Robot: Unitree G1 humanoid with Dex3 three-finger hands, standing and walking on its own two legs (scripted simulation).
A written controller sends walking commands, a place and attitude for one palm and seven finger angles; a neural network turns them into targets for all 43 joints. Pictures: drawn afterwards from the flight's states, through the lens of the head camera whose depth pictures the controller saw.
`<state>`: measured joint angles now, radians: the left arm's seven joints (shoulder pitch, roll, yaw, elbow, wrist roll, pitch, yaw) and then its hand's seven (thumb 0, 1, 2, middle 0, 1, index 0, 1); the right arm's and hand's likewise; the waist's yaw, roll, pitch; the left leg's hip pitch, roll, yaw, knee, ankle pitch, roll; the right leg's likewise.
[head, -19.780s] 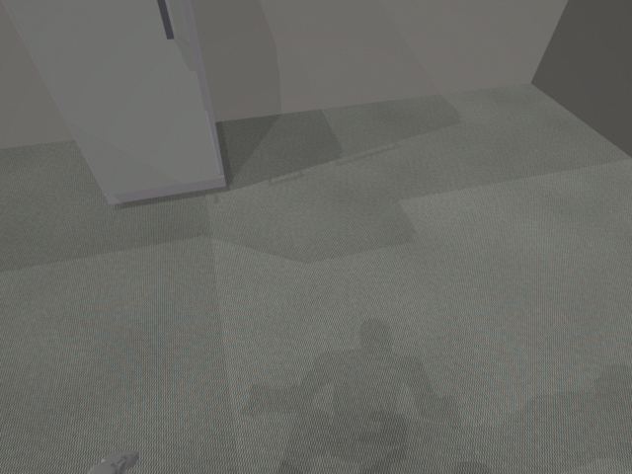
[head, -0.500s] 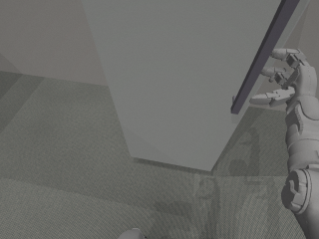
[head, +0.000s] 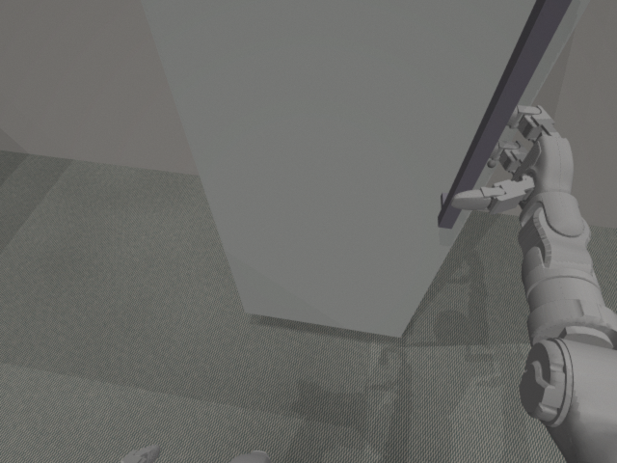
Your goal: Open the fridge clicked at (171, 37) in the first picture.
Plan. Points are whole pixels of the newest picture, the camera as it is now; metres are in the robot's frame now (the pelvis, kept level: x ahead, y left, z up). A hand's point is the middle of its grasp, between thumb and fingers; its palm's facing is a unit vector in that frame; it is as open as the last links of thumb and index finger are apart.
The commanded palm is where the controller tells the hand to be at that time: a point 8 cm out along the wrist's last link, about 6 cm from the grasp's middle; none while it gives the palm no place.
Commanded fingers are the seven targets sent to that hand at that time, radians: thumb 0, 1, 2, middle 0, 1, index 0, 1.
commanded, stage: move the hooked fingers beside the handle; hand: right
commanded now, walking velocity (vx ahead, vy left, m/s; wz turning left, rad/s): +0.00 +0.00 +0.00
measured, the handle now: (497, 99) +0.52 -0.15 +0.20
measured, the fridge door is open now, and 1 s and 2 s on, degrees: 0 0 0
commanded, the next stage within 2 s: none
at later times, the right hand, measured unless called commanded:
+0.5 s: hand (506, 170) +0.47 -0.17 +0.14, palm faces +0.03 +1.00 +0.00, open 14.0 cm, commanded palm +0.44 -0.22 +0.14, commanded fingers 0.00 0.50 -0.30 0.30 1.20 0.30 1.20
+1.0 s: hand (513, 169) +0.47 -0.19 +0.14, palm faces +0.03 +1.00 -0.01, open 14.0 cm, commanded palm +0.44 -0.23 +0.14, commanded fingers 0.00 0.50 -0.30 0.30 1.20 0.30 1.20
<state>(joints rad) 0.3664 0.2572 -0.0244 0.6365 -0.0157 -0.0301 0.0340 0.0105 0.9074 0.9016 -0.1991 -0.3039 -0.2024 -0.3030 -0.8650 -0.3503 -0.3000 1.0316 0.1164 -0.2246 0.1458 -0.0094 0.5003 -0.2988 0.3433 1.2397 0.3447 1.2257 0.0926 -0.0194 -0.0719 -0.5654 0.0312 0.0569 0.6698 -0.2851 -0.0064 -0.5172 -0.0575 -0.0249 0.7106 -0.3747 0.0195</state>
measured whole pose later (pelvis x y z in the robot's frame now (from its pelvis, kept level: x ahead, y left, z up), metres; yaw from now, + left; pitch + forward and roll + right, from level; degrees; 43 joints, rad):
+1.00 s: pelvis +0.00 +0.00 +0.00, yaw +0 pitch +11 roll +1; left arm 0.38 0.27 -0.03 0.64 -0.02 -0.03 0.05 0.01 0.91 0.90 -0.20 -0.30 -0.20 -0.30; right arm -0.85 -0.42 -0.32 1.05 0.13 -0.24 0.20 -0.01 0.50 -0.30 0.30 1.21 0.30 1.20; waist 0.10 -0.02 -0.06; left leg -0.57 0.03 0.05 0.66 -0.28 -0.01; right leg -0.53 -0.05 -0.03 0.71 -0.37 0.01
